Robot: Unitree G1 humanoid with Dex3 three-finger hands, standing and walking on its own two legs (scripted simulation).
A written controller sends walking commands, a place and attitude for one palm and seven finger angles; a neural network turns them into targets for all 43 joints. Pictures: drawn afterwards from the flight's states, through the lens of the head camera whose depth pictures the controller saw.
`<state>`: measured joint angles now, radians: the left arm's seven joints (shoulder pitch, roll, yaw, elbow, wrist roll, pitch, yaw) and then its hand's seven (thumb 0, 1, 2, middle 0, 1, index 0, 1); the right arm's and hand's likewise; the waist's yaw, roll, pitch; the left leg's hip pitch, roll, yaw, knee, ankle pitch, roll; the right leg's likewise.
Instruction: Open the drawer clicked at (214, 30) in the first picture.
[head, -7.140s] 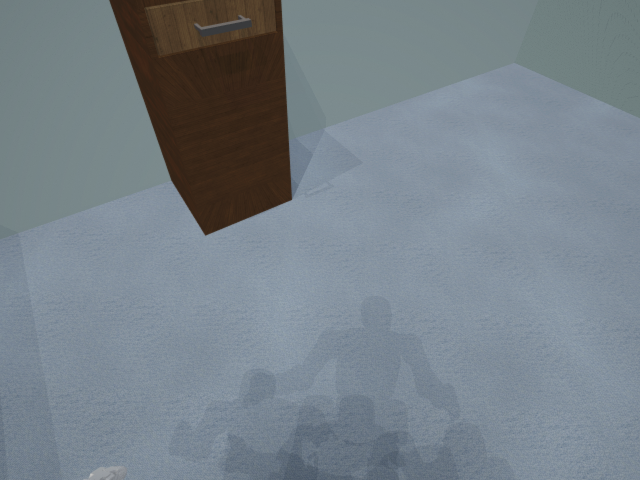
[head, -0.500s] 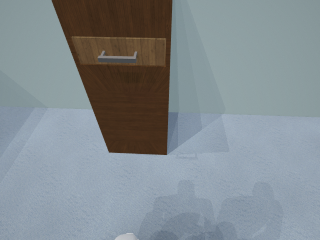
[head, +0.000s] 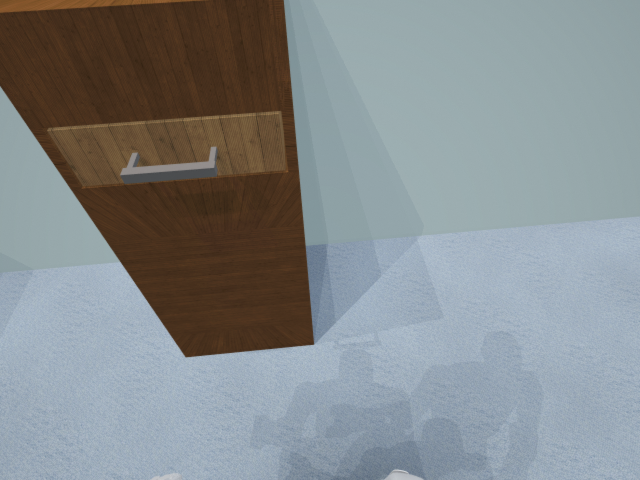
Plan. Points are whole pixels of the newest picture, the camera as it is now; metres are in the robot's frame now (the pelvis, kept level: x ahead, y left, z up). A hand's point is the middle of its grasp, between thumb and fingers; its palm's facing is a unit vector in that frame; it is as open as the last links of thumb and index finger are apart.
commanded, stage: take the last steps up to it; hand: left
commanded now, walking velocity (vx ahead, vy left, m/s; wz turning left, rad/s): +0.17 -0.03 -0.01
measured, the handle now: (172, 164) +0.60 +0.28 +0.06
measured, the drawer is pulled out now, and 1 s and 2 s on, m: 0.00 0.00 0.00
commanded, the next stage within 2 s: come to a stop and stand still in 0.04 s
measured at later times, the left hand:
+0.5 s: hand out of the picture +0.13 +0.18 -0.18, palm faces +0.08 -0.98 -0.20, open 7.3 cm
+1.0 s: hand out of the picture +0.11 +0.15 -0.18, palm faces +0.03 -0.98 -0.20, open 7.4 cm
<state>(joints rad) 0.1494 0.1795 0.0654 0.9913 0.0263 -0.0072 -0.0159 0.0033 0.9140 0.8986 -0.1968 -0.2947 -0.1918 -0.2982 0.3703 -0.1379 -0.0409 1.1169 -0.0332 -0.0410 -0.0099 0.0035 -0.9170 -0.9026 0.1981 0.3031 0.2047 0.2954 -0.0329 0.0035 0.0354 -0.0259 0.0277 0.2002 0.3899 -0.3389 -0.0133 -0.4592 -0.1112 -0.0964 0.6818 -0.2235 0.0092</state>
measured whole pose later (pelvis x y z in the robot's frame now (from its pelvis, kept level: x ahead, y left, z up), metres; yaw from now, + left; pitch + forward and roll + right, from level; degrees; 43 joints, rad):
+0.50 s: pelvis +0.10 +0.00 +0.00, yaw +0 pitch -1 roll +0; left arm 0.21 0.18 0.05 1.04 0.01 0.04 0.04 0.00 0.92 0.90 -0.20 -0.30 -0.20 -0.30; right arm 0.14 -0.15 -0.03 1.01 -0.02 0.02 -0.03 0.00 -0.92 -0.90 0.20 0.30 0.20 0.29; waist 0.03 -0.03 0.09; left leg -0.32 0.04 0.09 0.56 -0.22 0.02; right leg -0.34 -0.03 -0.06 0.86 -0.50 0.01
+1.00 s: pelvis +0.06 -0.03 -0.01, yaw +0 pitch -2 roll +0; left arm 0.30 0.17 0.01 0.95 0.02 0.01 0.03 0.00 0.91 0.90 -0.20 -0.30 -0.20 -0.30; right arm 0.30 -0.18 -0.02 0.96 -0.03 0.04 0.00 0.01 -0.91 -0.90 0.20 0.30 0.20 0.30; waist 0.00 0.00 0.00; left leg -0.37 0.02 0.05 0.62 -0.23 0.03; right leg -0.25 -0.01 -0.04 0.64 -0.35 -0.01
